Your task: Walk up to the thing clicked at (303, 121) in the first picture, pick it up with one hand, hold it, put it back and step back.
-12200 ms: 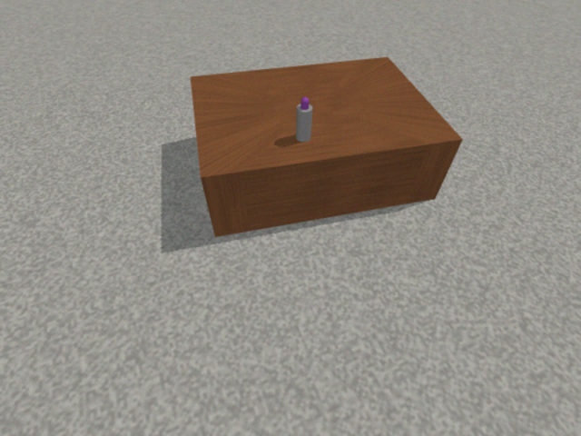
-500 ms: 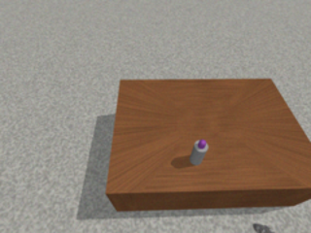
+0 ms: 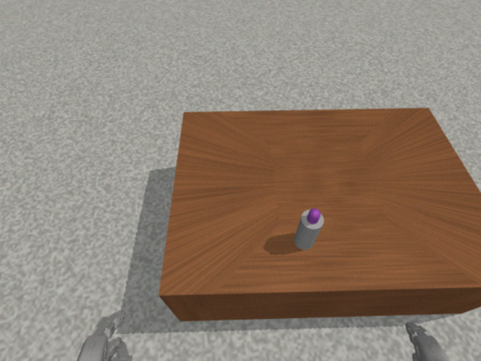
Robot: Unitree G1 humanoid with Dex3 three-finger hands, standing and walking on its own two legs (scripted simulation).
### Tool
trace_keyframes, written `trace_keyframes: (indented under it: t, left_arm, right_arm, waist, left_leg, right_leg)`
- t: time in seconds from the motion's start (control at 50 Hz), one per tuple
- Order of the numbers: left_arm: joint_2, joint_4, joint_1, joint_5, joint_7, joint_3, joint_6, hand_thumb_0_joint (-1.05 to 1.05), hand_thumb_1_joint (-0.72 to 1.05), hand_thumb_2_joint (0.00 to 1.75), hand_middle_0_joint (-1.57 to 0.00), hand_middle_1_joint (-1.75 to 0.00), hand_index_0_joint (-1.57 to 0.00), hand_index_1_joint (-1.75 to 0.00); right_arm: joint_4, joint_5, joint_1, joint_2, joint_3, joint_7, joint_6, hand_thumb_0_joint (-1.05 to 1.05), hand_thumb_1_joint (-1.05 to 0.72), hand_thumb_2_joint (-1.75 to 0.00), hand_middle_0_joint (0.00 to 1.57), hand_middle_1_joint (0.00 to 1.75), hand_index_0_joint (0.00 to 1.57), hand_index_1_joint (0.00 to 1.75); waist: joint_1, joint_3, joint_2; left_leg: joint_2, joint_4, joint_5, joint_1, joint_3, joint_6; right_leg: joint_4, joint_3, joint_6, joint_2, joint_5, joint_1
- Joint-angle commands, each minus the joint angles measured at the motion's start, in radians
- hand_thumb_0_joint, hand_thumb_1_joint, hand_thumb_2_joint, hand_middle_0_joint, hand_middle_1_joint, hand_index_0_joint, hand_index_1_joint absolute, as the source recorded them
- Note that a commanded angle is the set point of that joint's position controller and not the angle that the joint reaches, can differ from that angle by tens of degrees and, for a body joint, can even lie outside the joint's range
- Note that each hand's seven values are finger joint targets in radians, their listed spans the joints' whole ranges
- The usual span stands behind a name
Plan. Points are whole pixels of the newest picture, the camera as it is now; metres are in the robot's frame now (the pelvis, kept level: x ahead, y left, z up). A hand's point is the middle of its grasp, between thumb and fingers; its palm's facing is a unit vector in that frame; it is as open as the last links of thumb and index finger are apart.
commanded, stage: go down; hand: right
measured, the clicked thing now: (309, 227) +0.50 -0.18 -0.30
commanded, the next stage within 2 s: none
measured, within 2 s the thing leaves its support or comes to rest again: neither
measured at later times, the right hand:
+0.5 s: hand out of the picture +0.15 -0.26 -0.12, palm faces +0.04 +0.94 -0.34, open 17.3 cm
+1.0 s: hand out of the picture +0.14 -0.27 -0.11, palm faces +0.09 +0.94 -0.33, open 17.2 cm
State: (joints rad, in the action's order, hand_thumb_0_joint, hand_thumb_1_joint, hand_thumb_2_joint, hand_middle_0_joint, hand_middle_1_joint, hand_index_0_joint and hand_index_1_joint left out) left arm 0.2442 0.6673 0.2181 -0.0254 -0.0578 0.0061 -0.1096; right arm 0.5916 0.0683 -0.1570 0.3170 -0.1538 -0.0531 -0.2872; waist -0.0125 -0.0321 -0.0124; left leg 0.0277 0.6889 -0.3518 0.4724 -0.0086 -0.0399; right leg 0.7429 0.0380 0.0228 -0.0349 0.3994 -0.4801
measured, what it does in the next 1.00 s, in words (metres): stands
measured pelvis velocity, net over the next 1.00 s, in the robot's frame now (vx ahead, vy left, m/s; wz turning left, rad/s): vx -0.01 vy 0.00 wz -0.02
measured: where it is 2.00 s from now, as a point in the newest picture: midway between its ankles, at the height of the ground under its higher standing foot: outside the picture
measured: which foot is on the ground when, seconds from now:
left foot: down 0.00-1.00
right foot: down 0.00-1.00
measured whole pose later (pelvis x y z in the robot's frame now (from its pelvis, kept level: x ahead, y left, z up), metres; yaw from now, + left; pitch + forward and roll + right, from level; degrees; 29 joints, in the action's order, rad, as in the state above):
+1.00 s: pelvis -0.01 +0.00 -0.04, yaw -1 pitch +11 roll +3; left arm 0.24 0.57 0.27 -0.02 -0.17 -0.03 -0.24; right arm 0.11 -0.02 -0.37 0.38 -0.20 -0.08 -0.51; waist -0.03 -0.14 -0.03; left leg 0.02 0.95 -0.47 0.67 -0.05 -0.04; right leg 1.04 0.10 0.03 -0.04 0.53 -0.71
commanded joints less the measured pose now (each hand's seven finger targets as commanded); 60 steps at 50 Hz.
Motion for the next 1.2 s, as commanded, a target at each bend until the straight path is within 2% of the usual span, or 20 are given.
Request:
trace_keyframes:
  t: [0.0, 0.1, 0.14, 0.18, 0.28, 0.34, 0.38, 0.4, 0.42, 0.52, 0.6, 0.64, 0.68, 0.78, 0.84, 0.9, 0.92, 1.02, 1.1, 1.18]
  left_arm:
    - [0.151, -0.127, 0.001, 0.001, -0.025, 0.058, -0.056, 0.0, 0.91, 0.9, -0.19, -0.3, -0.19, -0.3]
    - [0.146, -0.16, 0.001, 0.0, -0.036, 0.053, -0.062, 0.0, 0.9, 0.9, -0.19, -0.3, -0.19, -0.3]
    - [0.149, -0.168, -0.001, -0.004, -0.041, 0.053, -0.064, 0.0, 0.9, 0.9, -0.19, -0.3, -0.19, -0.3]
    - [0.145, -0.194, -0.014, -0.005, -0.041, 0.047, -0.069, 0.0, 0.9, 0.89, -0.19, -0.3, -0.19, -0.3]
    - [0.143, -0.221, -0.004, -0.005, -0.051, 0.048, -0.082, 0.0, 0.91, 0.89, -0.19, -0.3, -0.19, -0.3]
    - [0.137, -0.234, -0.001, -0.003, -0.058, 0.045, -0.092, 0.0, 0.91, 0.89, -0.19, -0.3, -0.19, -0.3]
    - [0.132, -0.248, 0.003, -0.002, -0.064, 0.042, -0.097, 0.0, 0.9, 0.89, -0.19, -0.3, -0.19, -0.3]
    - [0.141, -0.236, 0.01, -0.002, -0.066, 0.049, -0.1, 0.0, 0.91, 0.89, -0.19, -0.3, -0.19, -0.3]
    - [0.133, -0.244, 0.004, -0.002, -0.068, 0.041, -0.104, 0.0, 0.91, 0.89, -0.19, -0.3, -0.19, -0.3]
    - [0.133, -0.255, 0.014, 0.002, -0.083, 0.041, -0.12, 0.0, 0.9, 0.89, -0.19, -0.3, -0.19, -0.3]
    - [0.139, -0.253, 0.011, 0.001, -0.094, 0.042, -0.134, 0.0, 0.91, 0.89, -0.19, -0.3, -0.19, -0.3]
    - [0.133, -0.261, 0.002, 0.001, -0.099, 0.035, -0.138, 0.0, 0.91, 0.88, -0.19, -0.3, -0.2, -0.3]
    - [0.134, -0.261, 0.001, 0.002, -0.103, 0.036, -0.147, 0.0, 0.91, 0.89, -0.19, -0.3, -0.2, -0.3]
    - [0.134, -0.25, 0.012, 0.005, -0.116, 0.037, -0.164, 0.0, 0.91, 0.89, -0.19, -0.3, -0.19, -0.3]
    - [0.133, -0.254, 0.003, 0.006, -0.118, 0.032, -0.17, 0.0, 0.91, 0.89, -0.19, -0.3, -0.19, -0.3]
    - [0.137, -0.246, 0.008, 0.007, -0.124, 0.03, -0.176, 0.0, 0.9, 0.89, -0.2, -0.3, -0.2, -0.3]
    - [0.136, -0.237, 0.012, 0.01, -0.127, 0.029, -0.177, 0.0, 0.89, 0.89, -0.2, -0.3, -0.2, -0.3]
    - [0.145, -0.183, 0.014, 0.011, -0.143, 0.022, -0.197, 0.0, 0.89, 0.9, -0.2, -0.3, -0.2, -0.31]
    - [0.159, -0.14, 0.015, 0.01, -0.148, 0.019, -0.203, 0.0, 0.89, 0.89, -0.2, -0.3, -0.2, -0.31]
    - [0.176, -0.109, 0.034, 0.011, -0.141, 0.019, -0.193, 0.0, 0.9, 0.89, -0.2, -0.3, -0.2, -0.3]
  right_arm:
    - [-0.258, -0.003, 0.015, 0.194, -0.053, 0.017, -0.007, 0.0, 0.53, 0.0, 0.06, 0.04, 0.05, 0.04]
    - [-0.367, -0.021, -0.066, 0.21, -0.06, 0.013, -0.076, 0.0, 0.52, -0.01, 0.07, 0.04, 0.06, 0.04]
    - [-0.364, -0.033, -0.103, 0.166, -0.027, 0.006, -0.107, 0.0, 0.52, 0.0, 0.07, 0.04, 0.06, 0.04]
    - [-0.424, -0.035, -0.107, 0.219, -0.073, 0.014, -0.126, 0.0, 0.5, 0.0, 0.07, 0.04, 0.06, 0.04]
    - [-0.503, -0.039, -0.152, 0.202, -0.064, 0.014, -0.171, 0.0, 0.5, -0.01, 0.06, 0.04, 0.06, 0.04]
    - [-0.545, -0.038, -0.173, 0.214, -0.076, 0.017, -0.181, 0.0, 0.52, -0.01, 0.06, 0.04, 0.06, 0.04]
    - [-0.581, -0.038, -0.193, 0.23, -0.099, 0.016, -0.189, 0.0, 0.52, -0.01, 0.06, 0.04, 0.06, 0.04]
    - [-0.572, -0.042, -0.189, 0.203, -0.073, 0.013, -0.193, 0.0, 0.5, -0.01, 0.07, 0.04, 0.06, 0.04]
    - [-0.587, -0.043, -0.192, 0.222, -0.093, 0.015, -0.195, 0.0, 0.52, -0.01, 0.06, 0.04, 0.06, 0.04]
    - [-0.625, -0.049, -0.223, 0.222, -0.103, 0.007, -0.202, 0.0, 0.52, -0.01, 0.07, 0.04, 0.06, 0.04]
    - [-0.631, -0.054, -0.215, 0.218, -0.097, 0.001, -0.206, 0.0, 0.51, -0.01, 0.06, 0.04, 0.06, 0.04]
    - [-0.642, -0.055, -0.221, 0.235, -0.114, -0.002, -0.204, 0.0, 0.51, -0.02, 0.06, 0.04, 0.06, 0.04]
    - [-0.649, -0.056, -0.224, 0.231, -0.112, -0.002, -0.204, 0.0, 0.51, -0.02, 0.06, 0.04, 0.06, 0.04]
    - [-0.665, -0.058, -0.235, 0.234, -0.116, -0.006, -0.203, 0.0, 0.52, -0.02, 0.06, 0.04, 0.06, 0.04]
    - [-0.655, -0.063, -0.24, 0.242, -0.131, -0.006, -0.201, 0.0, 0.52, -0.02, 0.06, 0.04, 0.06, 0.04]
    - [-0.676, -0.067, -0.149, 0.253, -0.138, -0.008, -0.185, 0.0, 0.48, -0.03, 0.06, 0.04, 0.06, 0.04]
    - [-0.68, -0.07, -0.11, 0.294, -0.173, -0.005, -0.174, 0.0, 0.52, -0.03, 0.06, 0.05, 0.06, 0.05]
    - [-0.601, -0.092, 0.084, 0.356, -0.218, -0.022, -0.107, 0.0, 0.5, -0.02, 0.06, 0.04, 0.06, 0.04]
    - [-0.456, -0.121, 0.271, 0.403, -0.255, -0.07, -0.039, 0.0, 0.5, -0.02, 0.07, 0.04, 0.06, 0.04]
    - [-0.247, -0.136, 0.347, 0.439, -0.286, -0.141, 0.012, 0.0, 0.51, -0.02, 0.07, 0.04, 0.06, 0.04]
  waist:
    - [-0.012, -0.247, -0.076]
    - [-0.006, -0.254, -0.091]
    - [-0.017, -0.228, -0.054]
    - [0.0, -0.218, -0.082]
    - [-0.009, -0.246, -0.073]
    - [-0.007, -0.248, -0.076]
    - [-0.005, -0.285, -0.084]
    - [-0.022, -0.268, -0.06]
    - [-0.01, -0.261, -0.068]
    - [-0.01, -0.274, -0.08]
    - [-0.025, -0.238, -0.071]
    - [-0.008, -0.215, -0.086]
    - [-0.018, -0.22, -0.079]
    - [-0.016, -0.236, -0.083]
    - [-0.007, -0.218, -0.097]
    - [-0.027, -0.227, -0.101]
    - [-0.024, -0.235, -0.105]
    - [-0.043, -0.204, -0.119]
    - [-0.059, -0.203, -0.109]
    - [-0.046, -0.237, -0.12]
  left_leg:
    - [-0.039, 0.0, 0.27, -0.058, -0.053, 0.037]
    - [-0.04, 0.046, 0.308, -0.036, -0.06, 0.037]
    - [-0.044, 0.055, 0.293, -0.006, -0.063, 0.032]
    - [-0.041, 0.055, 0.244, -0.006, -0.066, 0.034]
    - [-0.039, 0.088, 0.253, 0.021, -0.066, 0.033]
    - [-0.039, 0.102, 0.231, 0.039, -0.068, 0.032]
    - [-0.037, 0.118, 0.268, 0.034, -0.066, 0.036]
    - [-0.04, 0.116, 0.25, 0.05, -0.067, 0.032]
    - [-0.038, 0.119, 0.242, 0.056, -0.07, 0.032]
    - [-0.037, 0.129, 0.235, 0.06, -0.071, 0.033]
    - [-0.039, 0.118, 0.157, 0.092, -0.072, 0.032]
    - [-0.039, 0.118, 0.124, 0.103, -0.074, 0.034]
    - [-0.039, 0.11, 0.094, 0.109, -0.072, 0.034]
    - [-0.037, 0.124, 0.124, 0.107, -0.071, 0.034]
    - [-0.041, 0.129, 0.085, 0.123, -0.08, 0.036]
    - [-0.039, 0.137, 0.098, 0.134, -0.073, 0.035]
    - [-0.035, 0.13, 0.106, 0.122, -0.065, 0.034]
    - [-0.033, 0.12, 0.047, 0.146, -0.059, 0.032]
    - [-0.031, 0.1, 0.014, 0.146, -0.05, 0.033]
    - [-0.032, 0.12, 0.085, 0.131, -0.059, 0.04]
  right_leg:
    - [-0.035, -0.023, -0.013, 0.021, -0.371, 0.083]
    - [0.027, -0.009, -0.003, 0.015, -0.479, 0.052]
    - [0.041, -0.008, -0.007, 0.015, -0.443, 0.023]
    - [0.04, -0.006, -0.007, 0.018, -0.374, -0.016]
    - [0.082, -0.001, -0.011, 0.021, -0.375, -0.036]
    - [0.093, 0.001, -0.013, 0.023, -0.341, -0.064]
    - [0.112, 0.003, -0.012, 0.022, -0.386, -0.042]
    - [0.115, 0.004, -0.015, 0.023, -0.362, -0.06]
    - [0.117, 0.006, -0.015, 0.022, -0.347, -0.072]
    - [0.125, 0.008, -0.015, 0.024, -0.335, -0.077]
    - [0.115, 0.008, -0.022, 0.026, -0.228, -0.114]
    - [0.105, 0.009, -0.019, 0.026, -0.197, -0.127]
    - [0.109, 0.008, -0.023, 0.028, -0.153, -0.133]
    - [0.122, 0.007, -0.021, 0.028, -0.188, -0.125]
    - [0.11, 0.016, -0.019, 0.024, -0.16, -0.14]
    - [0.115, 0.019, -0.019, 0.02, -0.166, -0.126]
    - [0.125, 0.015, -0.021, 0.025, -0.163, -0.13]
    - [0.106, 0.018, -0.025, 0.023, -0.084, -0.135]
    - [0.095, 0.018, -0.029, 0.021, -0.038, -0.132]
    - [0.092, 0.021, -0.025, 0.017, -0.125, -0.124]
